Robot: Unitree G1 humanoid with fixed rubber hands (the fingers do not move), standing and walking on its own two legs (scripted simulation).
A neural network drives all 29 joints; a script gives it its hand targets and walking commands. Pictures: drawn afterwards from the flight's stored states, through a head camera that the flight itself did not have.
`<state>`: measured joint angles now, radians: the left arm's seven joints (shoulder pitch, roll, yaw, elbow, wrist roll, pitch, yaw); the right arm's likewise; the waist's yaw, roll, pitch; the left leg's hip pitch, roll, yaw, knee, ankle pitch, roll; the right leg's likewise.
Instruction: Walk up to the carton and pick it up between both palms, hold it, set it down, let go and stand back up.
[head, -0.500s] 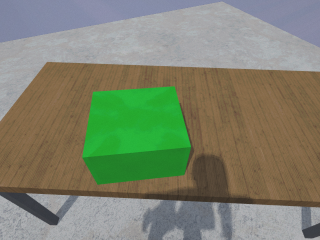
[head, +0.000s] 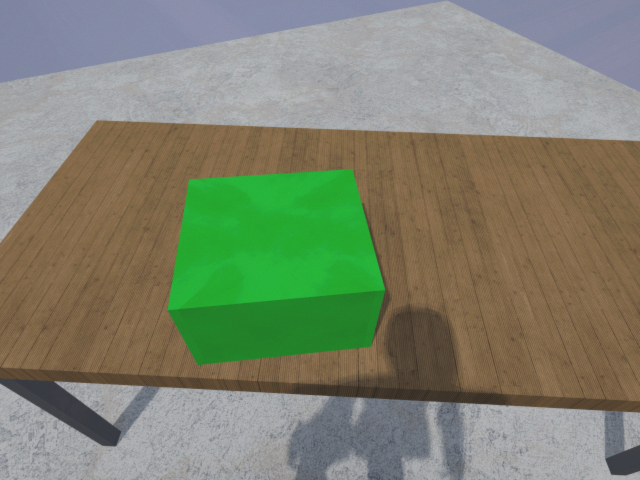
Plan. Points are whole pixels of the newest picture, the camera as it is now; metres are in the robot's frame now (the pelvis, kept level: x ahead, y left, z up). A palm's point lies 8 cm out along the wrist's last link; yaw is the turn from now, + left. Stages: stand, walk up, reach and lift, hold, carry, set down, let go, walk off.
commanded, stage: stand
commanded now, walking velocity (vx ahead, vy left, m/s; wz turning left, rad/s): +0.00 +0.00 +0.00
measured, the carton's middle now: (278, 262) +0.46 +0.08 -0.04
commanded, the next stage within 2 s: none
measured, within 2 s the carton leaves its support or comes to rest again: neither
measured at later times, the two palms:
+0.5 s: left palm out of the picture +0.02 +0.22 -0.14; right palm out of the picture -0.06 -0.22 -0.14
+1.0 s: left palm out of the picture +0.02 +0.23 -0.14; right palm out of the picture -0.04 -0.21 -0.14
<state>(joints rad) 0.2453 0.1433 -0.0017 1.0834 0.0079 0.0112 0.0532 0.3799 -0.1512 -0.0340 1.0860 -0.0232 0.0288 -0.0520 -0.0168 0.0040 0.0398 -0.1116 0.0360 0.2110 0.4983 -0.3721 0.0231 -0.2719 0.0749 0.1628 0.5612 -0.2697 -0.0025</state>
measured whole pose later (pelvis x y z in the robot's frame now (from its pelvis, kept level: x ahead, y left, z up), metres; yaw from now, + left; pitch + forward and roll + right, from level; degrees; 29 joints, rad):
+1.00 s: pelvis +0.01 +0.01 +0.00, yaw +0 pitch -1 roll +0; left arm 0.25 0.15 0.00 1.08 0.01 0.01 0.05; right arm 0.37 -0.15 -0.02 1.10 -0.02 0.02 -0.05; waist -0.02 0.01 0.03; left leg -0.10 0.04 0.21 0.49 -0.38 0.03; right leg -0.26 0.07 0.16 0.54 -0.26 0.00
